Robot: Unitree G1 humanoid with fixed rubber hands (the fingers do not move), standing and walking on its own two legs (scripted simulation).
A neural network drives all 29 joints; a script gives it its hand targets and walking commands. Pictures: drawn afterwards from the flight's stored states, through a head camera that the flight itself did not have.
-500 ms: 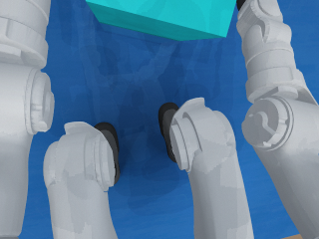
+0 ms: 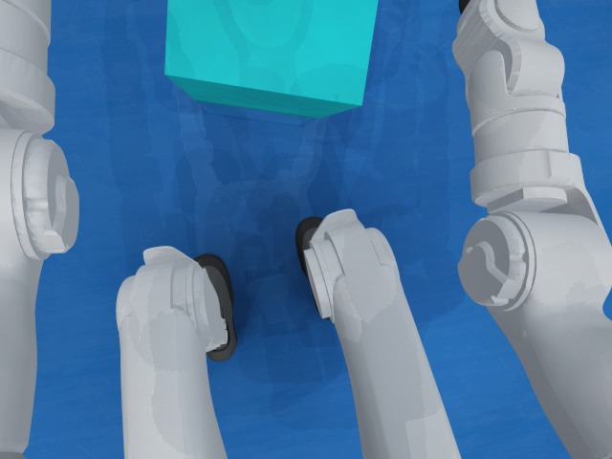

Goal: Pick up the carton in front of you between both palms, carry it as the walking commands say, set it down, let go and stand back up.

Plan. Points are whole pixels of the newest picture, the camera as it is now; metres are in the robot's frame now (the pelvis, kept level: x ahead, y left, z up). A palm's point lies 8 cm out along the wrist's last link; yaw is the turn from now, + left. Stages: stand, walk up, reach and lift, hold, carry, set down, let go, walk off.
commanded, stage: set down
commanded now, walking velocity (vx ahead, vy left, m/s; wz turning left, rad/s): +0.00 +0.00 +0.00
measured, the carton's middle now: (270, 24) +0.56 -0.06 -0.31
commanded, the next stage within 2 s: let go in 0.66 s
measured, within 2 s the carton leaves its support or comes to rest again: neither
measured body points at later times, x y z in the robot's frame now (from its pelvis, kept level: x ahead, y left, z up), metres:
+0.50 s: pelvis +0.02 +0.00 +0.13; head +0.37 +0.00 +0.42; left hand +0.65 +0.13 +0.03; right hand +0.54 -0.26 +0.03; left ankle +0.09 +0.11 -0.40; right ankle +0.12 -0.11 -0.40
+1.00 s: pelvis +0.06 -0.01 +0.25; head +0.34 +0.00 +0.60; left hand +0.54 +0.16 +0.13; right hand +0.47 -0.24 +0.14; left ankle +0.09 +0.11 -0.40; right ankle +0.12 -0.11 -0.40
